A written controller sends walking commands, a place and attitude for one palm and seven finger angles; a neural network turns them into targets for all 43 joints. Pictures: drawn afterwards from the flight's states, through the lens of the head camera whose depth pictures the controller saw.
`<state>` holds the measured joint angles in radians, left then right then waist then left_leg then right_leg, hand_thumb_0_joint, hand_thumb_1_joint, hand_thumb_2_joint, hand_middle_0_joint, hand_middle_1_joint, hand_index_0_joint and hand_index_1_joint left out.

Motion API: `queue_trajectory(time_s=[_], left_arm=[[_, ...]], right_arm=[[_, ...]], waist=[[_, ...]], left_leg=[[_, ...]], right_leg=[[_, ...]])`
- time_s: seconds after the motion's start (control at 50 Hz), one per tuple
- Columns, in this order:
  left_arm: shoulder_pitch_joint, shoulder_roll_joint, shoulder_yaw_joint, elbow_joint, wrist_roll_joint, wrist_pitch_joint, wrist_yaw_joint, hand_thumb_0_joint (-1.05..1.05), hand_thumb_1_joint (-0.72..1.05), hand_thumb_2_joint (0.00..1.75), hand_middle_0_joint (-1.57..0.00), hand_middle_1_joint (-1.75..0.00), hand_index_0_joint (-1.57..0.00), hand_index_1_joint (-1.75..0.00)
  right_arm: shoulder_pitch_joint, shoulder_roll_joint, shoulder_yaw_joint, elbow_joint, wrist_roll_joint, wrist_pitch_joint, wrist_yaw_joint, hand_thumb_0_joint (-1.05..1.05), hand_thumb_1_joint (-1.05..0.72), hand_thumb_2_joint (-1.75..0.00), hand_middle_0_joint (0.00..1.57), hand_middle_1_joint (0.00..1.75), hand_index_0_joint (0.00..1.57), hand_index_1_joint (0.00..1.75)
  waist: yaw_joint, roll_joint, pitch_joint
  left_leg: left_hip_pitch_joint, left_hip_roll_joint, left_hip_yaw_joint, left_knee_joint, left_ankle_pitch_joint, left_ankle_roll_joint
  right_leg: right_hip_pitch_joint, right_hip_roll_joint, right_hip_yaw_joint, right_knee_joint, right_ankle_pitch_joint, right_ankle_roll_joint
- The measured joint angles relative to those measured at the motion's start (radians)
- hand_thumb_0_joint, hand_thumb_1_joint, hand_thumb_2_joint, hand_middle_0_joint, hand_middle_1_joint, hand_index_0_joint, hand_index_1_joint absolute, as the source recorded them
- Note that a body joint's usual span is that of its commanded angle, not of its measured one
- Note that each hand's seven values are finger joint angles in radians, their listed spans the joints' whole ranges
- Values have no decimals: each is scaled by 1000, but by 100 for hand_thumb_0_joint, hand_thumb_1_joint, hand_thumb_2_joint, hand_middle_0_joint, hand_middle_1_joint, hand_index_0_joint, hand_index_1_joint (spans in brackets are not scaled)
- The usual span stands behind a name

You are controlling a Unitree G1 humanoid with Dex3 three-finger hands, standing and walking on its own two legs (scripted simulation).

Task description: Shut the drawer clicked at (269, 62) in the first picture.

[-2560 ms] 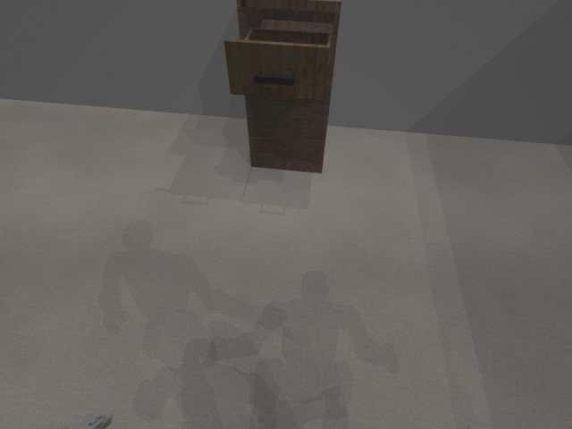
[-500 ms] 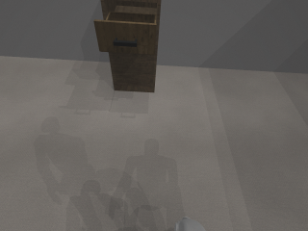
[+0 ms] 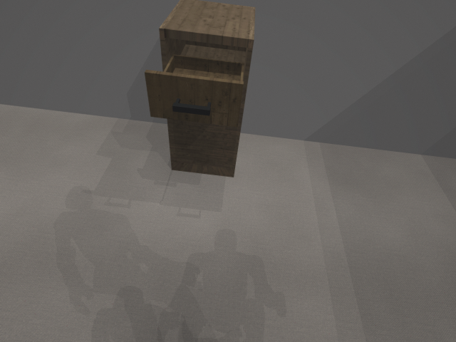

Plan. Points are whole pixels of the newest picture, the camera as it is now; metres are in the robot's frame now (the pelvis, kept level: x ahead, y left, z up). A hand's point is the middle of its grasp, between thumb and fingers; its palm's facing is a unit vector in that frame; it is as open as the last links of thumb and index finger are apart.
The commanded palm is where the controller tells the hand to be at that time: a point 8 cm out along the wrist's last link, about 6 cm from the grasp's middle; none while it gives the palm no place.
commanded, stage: walk to a spot facing it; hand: left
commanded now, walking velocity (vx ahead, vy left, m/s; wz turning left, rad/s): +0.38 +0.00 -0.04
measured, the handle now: (192, 106) +0.87 +0.17 -0.07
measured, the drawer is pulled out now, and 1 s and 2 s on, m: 0.30 0.30 0.30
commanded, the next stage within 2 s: take the last steps up to it in 0.32 s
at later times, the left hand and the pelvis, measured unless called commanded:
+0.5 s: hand (159, 285) +0.28 +0.16 -0.17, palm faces -0.13 -0.97 -0.21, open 7.3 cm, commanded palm none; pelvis +0.20 -0.02 +0.00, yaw -8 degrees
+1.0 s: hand (168, 273) +0.31 +0.15 -0.17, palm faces +0.09 -0.98 -0.15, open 7.4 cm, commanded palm none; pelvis +0.33 -0.02 +0.01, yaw -2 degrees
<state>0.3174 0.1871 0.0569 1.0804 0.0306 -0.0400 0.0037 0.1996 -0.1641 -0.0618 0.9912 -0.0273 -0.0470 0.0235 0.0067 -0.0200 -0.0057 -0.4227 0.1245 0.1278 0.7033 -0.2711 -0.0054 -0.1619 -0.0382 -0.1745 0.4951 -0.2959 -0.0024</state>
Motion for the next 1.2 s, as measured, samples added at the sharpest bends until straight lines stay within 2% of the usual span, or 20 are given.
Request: queue_trajectory(time_s=[0.02, 0.04, 0.08, 0.12, 0.18, 0.3, 0.44, 0.48, 0.52, 0.54, 0.6, 0.66, 0.72, 0.8, 1.0, 1.04, 1.06, 1.1, 1.14, 1.2], left_arm=[[17, -1, 0, 0, -2, 3, -2, 1, 92, 89, -20, -30, -20, -30], [31, 0, 1, 0, -5, 8, -5, 1, 92, 89, -20, -30, -20, -30], [35, 5, 4, 7, -5, 25, -8, 1, 91, 89, -20, -30, -20, -30], [27, 9, 9, 13, -2, 33, -13, 1, 91, 89, -20, -30, -20, -30], [12, 6, 16, 8, 0, 30, -19, 1, 91, 89, -20, -30, -19, -30], [-23, -11, 15, -4, -2, 43, -20, 1, 91, 89, -20, -30, -19, -30], [-102, -8, 12, -7, -5, 58, -25, 2, 93, 89, -20, -30, -19, -30], [-127, -7, 8, -17, -6, 49, -25, 2, 93, 89, -20, -30, -19, -30], [-139, 2, 3, -33, -3, 19, -25, 1, 92, 89, -20, -30, -19, -30], [-145, 7, 6, -41, -3, -1, -21, 1, 92, 89, -20, -30, -19, -30], [-161, -12, 3, -53, -17, -18, -6, 1, 92, 89, -20, -30, -19, -30], [-148, -35, -2, -50, -18, -16, 10, 1, 92, 89, -20, -30, -20, -30], [-124, -32, 6, -41, -14, -16, 24, 0, 94, 89, -20, -30, -20, -30], [-86, -29, 0, -27, -9, -18, 17, 0, 95, 89, -20, -30, -20, -30], [40, -33, -3, 29, -4, -8, 2, 1, 91, 89, -20, -30, -20, -30], [72, -32, -2, 42, -8, 2, 1, 1, 91, 89, -20, -30, -20, -30], [79, -28, -1, 51, -10, 11, -1, 1, 91, 89, -20, -30, -20, -30], [82, -22, 0, 63, -6, 32, -2, 1, 91, 89, -20, -30, -20, -30], [74, -20, 3, 67, -4, 38, -6, 1, 91, 89, -20, -30, -20, -30], [45, -14, 7, 53, -4, 36, -10, 1, 91, 89, -20, -30, -19, -30]], right_arm=[[0, -5, 3, -8, 0, -8, 0, 0, -92, -90, 20, 30, 19, 30], [-2, -5, 4, -13, -3, -18, -2, 0, -92, -90, 20, 30, 19, 30], [1, 4, 12, -16, -8, -33, -12, 0, -91, -90, 20, 30, 19, 30], [25, 20, 22, -7, -8, -36, -24, 0, -91, -90, 20, 30, 20, 30], [69, 25, 15, 25, 2, -40, -47, 0, -95, -89, 20, 30, 20, 30], [157, 36, 31, 97, 7, -43, -49, 0, -94, -90, 20, 30, 20, 30], [227, 57, 35, 153, -1, -26, -47, 1, -92, -90, 20, 30, 20, 30], [243, 56, 35, 167, -2, -17, -47, 1, -92, -90, 20, 30, 20, 30], [269, 59, 36, 183, 4, -10, -42, 1, -91, -90, 20, 30, 20, 30], [275, 62, 37, 192, 10, -4, -38, 1, -91, -90, 20, 30, 20, 30], [229, 43, 30, 195, 15, 25, -36, 1, -91, -90, 20, 30, 20, 30], [166, 24, 18, 165, 5, 37, -34, 1, -91, -90, 20, 30, 20, 30], [117, 15, 11, 121, -2, 37, -31, 1, -91, -90, 20, 30, 20, 30], [72, 7, 2, 80, -6, 39, -24, 1, -92, -90, 20, 30, 19, 30], [20, -12, 7, 50, -2, 33, -1, 1, -93, -90, 20, 30, 19, 30], [21, -13, 14, 39, -3, 16, -3, 1, -92, -90, 20, 30, 19, 30], [17, -7, 16, 36, -5, 6, -8, 1, -92, -90, 20, 30, 19, 30], [21, 8, 20, 29, -7, -6, -20, 1, -92, -90, 20, 30, 20, 30], [37, 11, 17, 28, -2, -15, -38, 0, -94, -90, 20, 30, 20, 30], [73, 17, 25, 52, 3, -20, -46, 0, -95, -90, 20, 30, 20, 30]], waist=[[5, 4, -4], [5, -1, -4], [6, -16, 7], [6, -26, 14], [16, -35, 22], [18, -25, 39], [-24, -1, 90], [-39, 15, 105], [-44, 21, 104], [-37, 15, 99], [-37, 50, 111], [-41, 61, 87], [-45, 57, 49], [-33, 49, 10], [37, 13, 4], [39, 13, 7], [36, 2, 16], [30, -12, 34], [20, -16, 44], [17, -23, 49]], left_leg=[[41, -8, 8, -57, -14, 1], [55, -18, 13, -74, 22, 22], [63, -35, 27, -39, 4, 53], [103, -53, 39, -72, -15, 63], [195, -82, 63, -193, 10, 56], [349, -99, 108, -366, 25, 50], [466, -77, 160, -377, -57, -1], [480, -56, 169, -327, -108, -22], [453, -26, 162, -188, -183, -32], [398, -15, 139, -40, -217, -21], [194, -15, -16, 400, -225, 14], [36, -9, -61, 524, -109, 19], [-58, 4, -66, 456, -35, 6], [-88, 11, -53, 294, 17, -9], [67, -21, -13, -79, -12, 1], [133, -29, -4, -182, 19, 14], [133, -41, 1, -171, 49, 24], [146, -58, 16, -149, 35, 40], [183, -73, 27, -183, 26, 49], [249, -98, 42, -274, 49, 51]], right_leg=[[4, -3, -1, 27, -28, 6], [-9, -13, 4, 82, -71, -4], [-92, -18, 62, 316, -159, -18], [-195, -17, 103, 546, -116, -27], [-314, -37, 134, 675, 11, -18], [-437, -63, 133, 599, 98, 7], [-388, -54, 73, 265, 116, -21], [-340, -34, 57, 185, 102, -40], [-258, -19, 41, 92, 146, -63], [-258, -23, 40, 103, 200, -74], [-237, 2, 16, 169, 92, -83], [-173, 20, 2, 89, 91, -75], [-117, 28, -11, -2, 115, -77], [-52, 29, -24, -90, 129, -71], [43, -10, -53, -104, 58, -11], [30, -25, -56, -31, 4, 5], [3, -40, -40, 52, -53, 3], [-88, -43, 25, 286, -158, -13], [-185, -42, 67, 475, -142, -22], [-292, -57, 95, 570, -45, -13]])
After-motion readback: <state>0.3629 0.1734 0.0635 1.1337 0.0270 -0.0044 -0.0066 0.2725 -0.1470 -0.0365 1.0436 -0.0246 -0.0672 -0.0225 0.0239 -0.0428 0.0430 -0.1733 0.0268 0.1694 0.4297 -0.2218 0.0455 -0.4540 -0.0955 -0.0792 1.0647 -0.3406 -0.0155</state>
